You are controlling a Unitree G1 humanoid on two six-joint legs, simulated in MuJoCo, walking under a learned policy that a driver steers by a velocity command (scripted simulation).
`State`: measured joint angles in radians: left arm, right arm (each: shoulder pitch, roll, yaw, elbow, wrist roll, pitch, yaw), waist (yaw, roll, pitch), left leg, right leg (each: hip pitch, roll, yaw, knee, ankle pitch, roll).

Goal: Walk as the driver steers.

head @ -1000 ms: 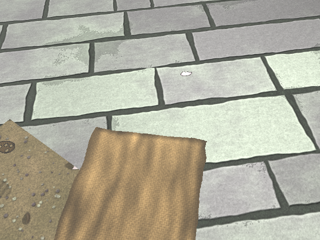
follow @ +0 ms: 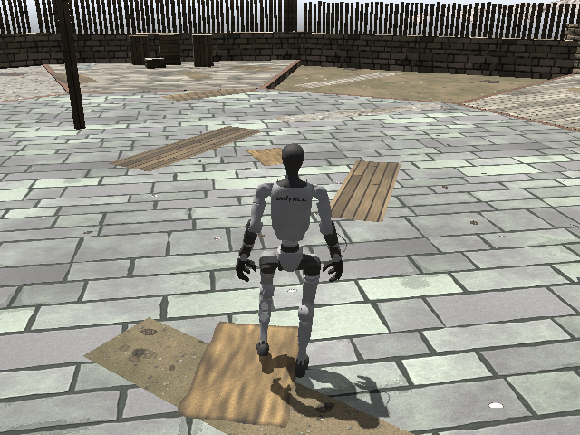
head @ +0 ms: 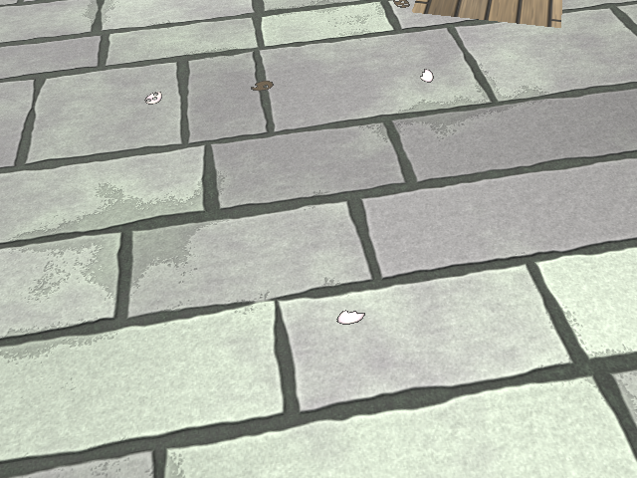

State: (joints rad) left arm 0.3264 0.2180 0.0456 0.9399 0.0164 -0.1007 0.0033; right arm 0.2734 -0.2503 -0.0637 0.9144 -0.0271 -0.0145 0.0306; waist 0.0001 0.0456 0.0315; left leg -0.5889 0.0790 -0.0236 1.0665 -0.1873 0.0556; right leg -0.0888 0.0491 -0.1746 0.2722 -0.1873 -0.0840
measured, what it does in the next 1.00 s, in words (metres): walks ahead: left foot, then right foot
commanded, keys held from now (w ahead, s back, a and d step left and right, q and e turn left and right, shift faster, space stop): w+q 0.32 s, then q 0.14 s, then e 0.54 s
